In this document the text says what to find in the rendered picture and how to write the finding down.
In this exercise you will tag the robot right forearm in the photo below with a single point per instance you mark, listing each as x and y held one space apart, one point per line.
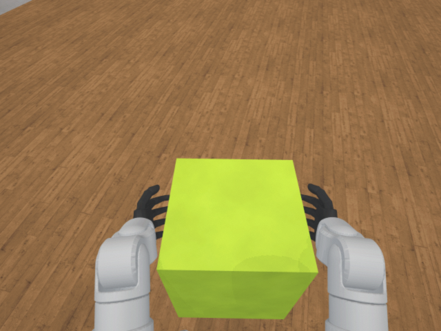
356 278

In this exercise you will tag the carton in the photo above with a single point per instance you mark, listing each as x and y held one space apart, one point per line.
236 243

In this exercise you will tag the left robot hand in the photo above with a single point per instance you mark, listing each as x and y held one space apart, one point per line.
145 205

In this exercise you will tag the right robot hand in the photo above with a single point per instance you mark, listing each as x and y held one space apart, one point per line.
324 208

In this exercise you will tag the robot left forearm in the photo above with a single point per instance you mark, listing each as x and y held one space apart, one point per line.
122 278

